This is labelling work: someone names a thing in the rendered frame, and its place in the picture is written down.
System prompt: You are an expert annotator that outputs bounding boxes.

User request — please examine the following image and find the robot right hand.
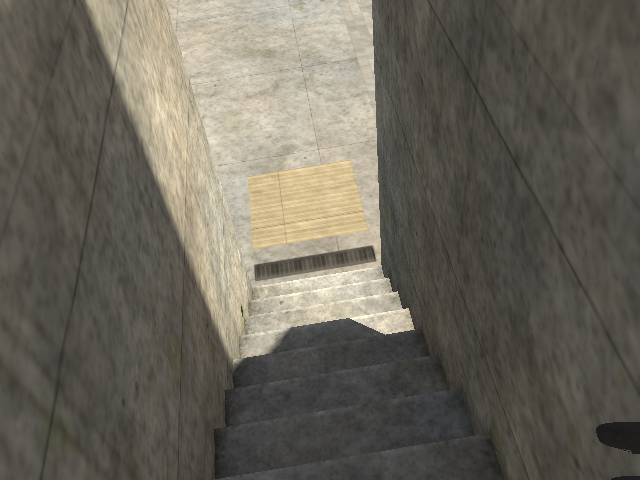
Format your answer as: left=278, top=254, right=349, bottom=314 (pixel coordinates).
left=596, top=422, right=640, bottom=480

